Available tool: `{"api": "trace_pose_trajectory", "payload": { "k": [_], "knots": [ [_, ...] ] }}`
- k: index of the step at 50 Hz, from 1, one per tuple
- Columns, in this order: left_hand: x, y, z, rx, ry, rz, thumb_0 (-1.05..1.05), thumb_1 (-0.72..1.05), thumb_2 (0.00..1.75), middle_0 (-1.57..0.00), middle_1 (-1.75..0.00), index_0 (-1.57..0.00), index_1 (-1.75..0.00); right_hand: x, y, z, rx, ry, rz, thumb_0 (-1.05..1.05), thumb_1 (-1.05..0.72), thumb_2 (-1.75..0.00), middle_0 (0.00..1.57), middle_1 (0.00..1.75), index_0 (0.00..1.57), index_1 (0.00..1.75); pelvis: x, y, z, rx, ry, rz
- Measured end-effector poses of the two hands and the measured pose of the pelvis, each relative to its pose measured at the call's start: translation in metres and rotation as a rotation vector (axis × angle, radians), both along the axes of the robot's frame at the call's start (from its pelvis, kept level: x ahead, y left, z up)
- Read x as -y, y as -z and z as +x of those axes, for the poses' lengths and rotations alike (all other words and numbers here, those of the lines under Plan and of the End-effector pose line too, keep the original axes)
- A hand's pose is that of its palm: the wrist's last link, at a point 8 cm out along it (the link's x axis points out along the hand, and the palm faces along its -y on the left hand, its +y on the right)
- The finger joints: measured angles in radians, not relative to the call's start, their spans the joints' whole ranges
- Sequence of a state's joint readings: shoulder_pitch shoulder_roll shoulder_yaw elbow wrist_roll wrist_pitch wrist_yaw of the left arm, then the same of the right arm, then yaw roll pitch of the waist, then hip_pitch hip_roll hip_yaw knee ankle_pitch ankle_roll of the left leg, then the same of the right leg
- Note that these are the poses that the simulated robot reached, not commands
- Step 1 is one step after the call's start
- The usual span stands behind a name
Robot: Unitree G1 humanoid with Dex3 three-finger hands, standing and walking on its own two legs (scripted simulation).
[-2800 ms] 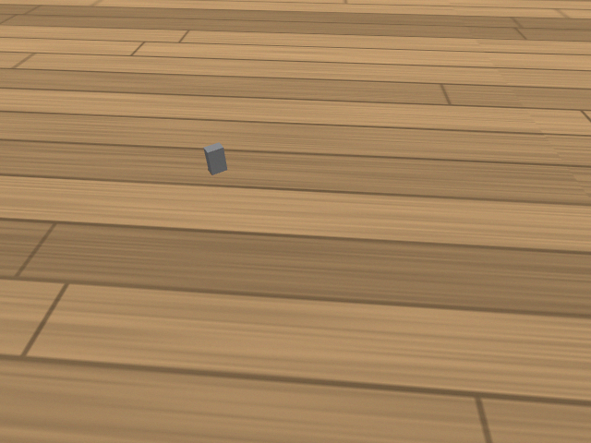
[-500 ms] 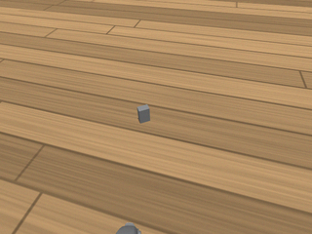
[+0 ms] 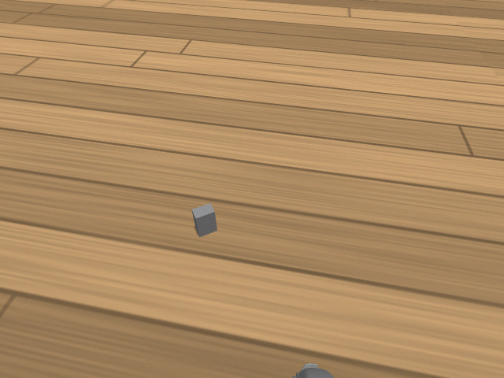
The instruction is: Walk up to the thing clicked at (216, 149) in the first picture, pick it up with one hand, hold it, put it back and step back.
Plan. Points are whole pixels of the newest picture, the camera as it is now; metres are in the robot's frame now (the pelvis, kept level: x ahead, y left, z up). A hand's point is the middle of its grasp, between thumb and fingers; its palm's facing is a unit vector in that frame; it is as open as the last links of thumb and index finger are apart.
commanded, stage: walk up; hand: left
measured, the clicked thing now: (204, 220) +0.92 +0.22 -0.69
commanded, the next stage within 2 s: none
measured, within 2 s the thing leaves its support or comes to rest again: neither
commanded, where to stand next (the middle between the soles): +0.59 -0.01 m, yaw +2 degrees
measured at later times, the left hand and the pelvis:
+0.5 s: hand (125, 362) +0.20 +0.23 -0.12, palm faces +0.04 -0.91 -0.40, open 7.3 cm; pelvis +0.17 -0.05 +0.01, yaw +2 degrees
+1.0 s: hand (131, 274) +0.37 +0.27 -0.14, palm faces -0.01 -0.94 -0.35, open 7.3 cm; pelvis +0.34 -0.01 +0.00, yaw +2 degrees
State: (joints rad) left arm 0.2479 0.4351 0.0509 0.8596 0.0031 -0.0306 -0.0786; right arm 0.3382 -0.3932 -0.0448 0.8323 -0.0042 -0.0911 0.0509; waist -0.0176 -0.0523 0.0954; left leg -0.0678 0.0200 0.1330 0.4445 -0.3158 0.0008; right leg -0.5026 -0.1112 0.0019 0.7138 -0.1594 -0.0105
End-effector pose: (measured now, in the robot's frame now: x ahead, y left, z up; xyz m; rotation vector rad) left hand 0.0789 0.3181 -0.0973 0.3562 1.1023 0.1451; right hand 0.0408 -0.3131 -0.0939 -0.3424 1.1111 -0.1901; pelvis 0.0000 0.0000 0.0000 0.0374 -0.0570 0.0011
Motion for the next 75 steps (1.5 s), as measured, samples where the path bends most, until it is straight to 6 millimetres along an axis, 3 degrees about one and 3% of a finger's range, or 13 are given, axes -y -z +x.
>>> {"api": "trace_pose_trajectory", "payload": {
  "k": [5, 8, 14, 21, 26, 30, 36, 41, 47, 53, 58, 67, 75],
  "knots": [
    [0.026, -0.005, 0.063, 0.038, 0.022, 0.045, 0.01, 0.91, 0.90, -0.20, -0.30, -0.21, -0.30, 0.034, 0.033, 0.026, -0.055, 0.033, 0.019, 0.01, -0.90, -0.90, 0.20, 0.30, 0.20, 0.30, 0.024, 0.016, 0.047, -0.007, 0.003, 0.002],
    [0.042, -0.012, 0.088, 0.090, 0.016, 0.060, 0.01, 0.91, 0.90, -0.20, -0.30, -0.21, -0.30, 0.043, 0.044, 0.051, -0.088, 0.021, 0.036, 0.01, -0.91, -0.90, 0.20, 0.29, 0.20, 0.30, 0.038, 0.017, 0.068, 0.001, -0.014, -0.012],
    [0.058, -0.031, 0.096, 0.066, -0.044, 0.068, 0.00, 0.91, 0.90, -0.20, -0.30, -0.21, -0.30, 0.049, 0.029, 0.115, -0.056, -0.018, 0.071, 0.01, -0.91, -0.90, 0.20, 0.29, 0.20, 0.30, 0.051, -0.004, 0.106, 0.004, -0.001, 0.008],
    [0.056, -0.028, 0.100, -0.006, -0.084, 0.066, 0.01, 0.90, 0.90, -0.20, -0.30, -0.21, -0.30, 0.056, 0.015, 0.169, -0.050, -0.034, 0.050, 0.01, -0.91, -0.90, 0.20, 0.29, 0.20, 0.30, 0.053, -0.009, 0.148, 0.002, -0.017, -0.029],
    [0.043, -0.015, 0.111, -0.035, -0.124, 0.051, 0.01, 0.90, 0.90, -0.20, -0.30, -0.21, -0.30, 0.048, 0.009, 0.210, -0.079, -0.071, 0.020, 0.01, -0.91, -0.90, 0.20, 0.29, 0.20, 0.30, 0.045, -0.006, 0.182, -0.004, -0.039, -0.058],
    [0.027, 0.004, 0.125, -0.070, -0.153, 0.029, 0.01, 0.90, 0.90, -0.20, -0.30, -0.21, -0.30, 0.031, 0.005, 0.258, -0.057, -0.113, -0.005, 0.01, -0.91, -0.90, 0.20, 0.29, 0.20, 0.30, 0.032, 0.002, 0.213, -0.010, -0.055, -0.074],
    [0.008, 0.031, 0.166, -0.120, -0.157, -0.009, 0.01, 0.91, 0.90, -0.20, -0.30, -0.21, -0.30, -0.002, -0.004, 0.326, 0.065, -0.144, -0.036, 0.01, -0.91, -0.90, 0.20, 0.29, 0.20, 0.30, 0.005, 0.012, 0.255, 0.001, -0.055, -0.054],
    [0.002, 0.024, 0.217, -0.084, -0.116, -0.032, 0.01, 0.91, 0.90, -0.20, -0.30, -0.21, -0.30, -0.015, -0.019, 0.346, 0.091, -0.112, -0.030, 0.01, -0.91, -0.90, 0.20, 0.29, 0.20, 0.30, -0.001, 0.000, 0.284, 0.013, -0.058, -0.057],
    [0.000, 0.014, 0.264, -0.062, -0.100, -0.022, 0.01, 0.91, 0.90, -0.20, -0.30, -0.21, -0.30, -0.007, -0.017, 0.358, 0.049, -0.088, -0.026, 0.01, -0.90, -0.90, 0.21, 0.30, 0.20, 0.30, 0.002, -0.003, 0.319, 0.014, -0.045, -0.034],
    [0.010, 0.002, 0.312, -0.081, -0.075, 0.027, 0.01, 0.91, 0.90, -0.20, -0.30, -0.21, -0.30, 0.019, 0.005, 0.375, -0.003, -0.044, 0.001, 0.01, -0.90, -0.90, 0.21, 0.30, 0.20, 0.30, 0.016, 0.002, 0.361, -0.006, -0.030, -0.006],
    [0.028, -0.007, 0.356, -0.025, -0.071, 0.086, 0.01, 0.91, 0.90, -0.20, -0.30, -0.21, -0.30, 0.039, 0.035, 0.402, -0.061, -0.027, 0.029, 0.01, -0.91, -0.90, 0.20, 0.30, 0.20, 0.30, 0.035, 0.013, 0.395, 0.000, -0.035, -0.035],
    [0.041, -0.030, 0.385, -0.026, -0.091, 0.090, 0.01, 0.91, 0.90, -0.20, -0.30, -0.21, -0.30, 0.034, 0.026, 0.469, -0.042, -0.054, 0.076, 0.01, -0.91, -0.90, 0.20, 0.29, 0.20, 0.30, 0.039, -0.006, 0.440, -0.001, -0.015, -0.011],
    [0.019, -0.003, 0.418, -0.042, -0.099, 0.062, 0.01, 0.90, 0.90, -0.20, -0.30, -0.21, -0.30, 0.019, 0.018, 0.511, -0.059, -0.064, 0.008, 0.01, -0.91, -0.90, 0.20, 0.29, 0.20, 0.30, 0.021, 0.003, 0.476, 0.000, -0.030, -0.050]
  ]
}}
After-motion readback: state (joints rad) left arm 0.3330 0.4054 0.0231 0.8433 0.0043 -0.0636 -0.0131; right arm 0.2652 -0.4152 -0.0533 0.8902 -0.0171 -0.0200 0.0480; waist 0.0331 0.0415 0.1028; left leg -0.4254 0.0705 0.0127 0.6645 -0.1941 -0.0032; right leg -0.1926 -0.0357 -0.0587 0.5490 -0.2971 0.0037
